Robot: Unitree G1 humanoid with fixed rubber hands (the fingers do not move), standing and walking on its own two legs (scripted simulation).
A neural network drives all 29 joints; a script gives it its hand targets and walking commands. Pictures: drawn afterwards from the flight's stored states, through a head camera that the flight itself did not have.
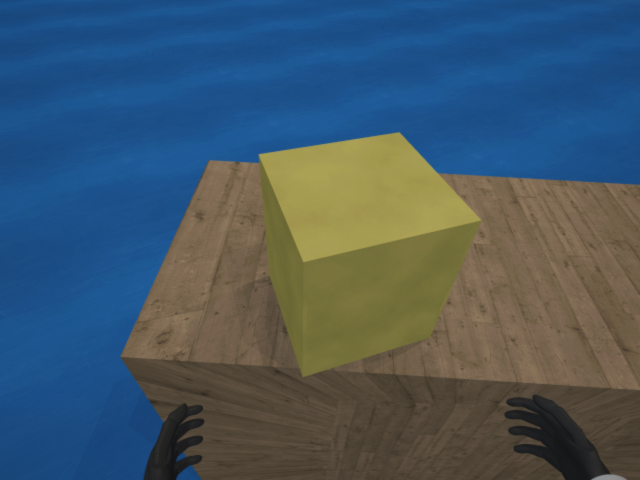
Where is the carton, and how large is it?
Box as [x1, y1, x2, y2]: [259, 132, 481, 376]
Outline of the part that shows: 399,132 259,154 269,274 302,376 429,337 481,220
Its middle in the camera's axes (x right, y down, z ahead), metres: +0.05 +0.03 +0.57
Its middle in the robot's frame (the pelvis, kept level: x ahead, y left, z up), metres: +0.42 -0.01 +0.06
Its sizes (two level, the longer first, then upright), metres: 0.210 0.200 0.250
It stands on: a pedestal, 0.72 m high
